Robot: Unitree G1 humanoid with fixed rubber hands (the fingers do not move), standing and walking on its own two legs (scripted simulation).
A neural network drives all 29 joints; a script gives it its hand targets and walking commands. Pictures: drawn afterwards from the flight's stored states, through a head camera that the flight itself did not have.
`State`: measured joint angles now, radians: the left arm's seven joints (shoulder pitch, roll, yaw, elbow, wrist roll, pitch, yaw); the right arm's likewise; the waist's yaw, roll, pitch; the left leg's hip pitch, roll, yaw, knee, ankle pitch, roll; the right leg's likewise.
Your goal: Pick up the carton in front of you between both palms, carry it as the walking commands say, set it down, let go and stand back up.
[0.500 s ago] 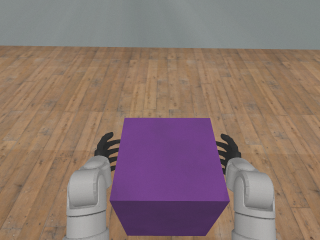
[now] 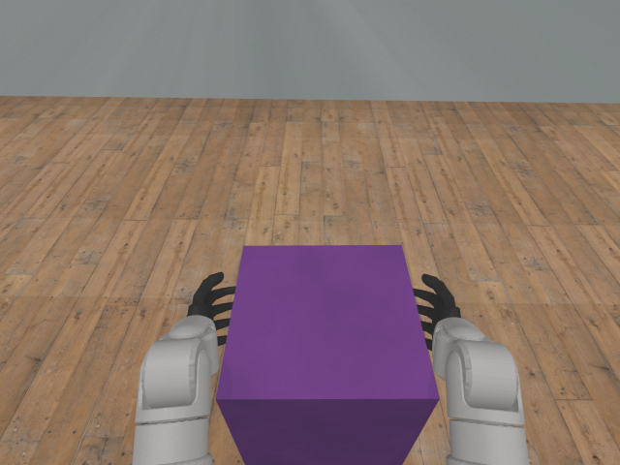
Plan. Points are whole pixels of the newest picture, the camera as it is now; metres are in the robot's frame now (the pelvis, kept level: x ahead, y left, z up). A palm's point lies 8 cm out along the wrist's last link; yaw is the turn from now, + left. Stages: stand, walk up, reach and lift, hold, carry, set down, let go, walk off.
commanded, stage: carry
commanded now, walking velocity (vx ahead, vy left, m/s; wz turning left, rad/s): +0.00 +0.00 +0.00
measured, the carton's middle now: (322, 361) +0.26 +0.00 +0.00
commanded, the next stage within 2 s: hold in 0.90 s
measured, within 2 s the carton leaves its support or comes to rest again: neither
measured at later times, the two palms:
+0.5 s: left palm (208, 345) +0.26 +0.15 +0.04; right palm (439, 347) +0.26 -0.15 +0.04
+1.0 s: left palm (213, 350) +0.25 +0.14 +0.04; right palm (450, 353) +0.24 -0.16 +0.04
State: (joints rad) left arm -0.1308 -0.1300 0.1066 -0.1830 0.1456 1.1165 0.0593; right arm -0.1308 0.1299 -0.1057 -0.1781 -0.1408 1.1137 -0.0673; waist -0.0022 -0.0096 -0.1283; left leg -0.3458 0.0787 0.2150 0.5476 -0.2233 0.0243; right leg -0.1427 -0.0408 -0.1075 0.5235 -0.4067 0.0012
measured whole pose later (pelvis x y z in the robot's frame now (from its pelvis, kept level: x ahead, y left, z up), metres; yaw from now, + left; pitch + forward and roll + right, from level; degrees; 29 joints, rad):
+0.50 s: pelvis -0.03 +0.00 +0.00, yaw +0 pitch +2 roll +0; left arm -0.24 -0.15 0.21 0.23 0.26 0.70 0.00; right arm -0.24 0.15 -0.21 0.24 -0.26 0.69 -0.01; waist 0.00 0.00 -0.09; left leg -0.38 0.09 0.21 0.50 -0.15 0.03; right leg -0.20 -0.03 -0.11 0.53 -0.36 -0.01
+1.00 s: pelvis -0.04 -0.01 +0.01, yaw -2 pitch -3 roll +0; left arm -0.19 -0.14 0.17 0.12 0.24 0.73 0.01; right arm -0.21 0.14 -0.17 0.18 -0.23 0.69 -0.01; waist 0.02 -0.03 0.03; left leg -0.24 0.04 0.09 0.41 -0.11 0.00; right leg -0.08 -0.01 -0.07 0.46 -0.32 -0.02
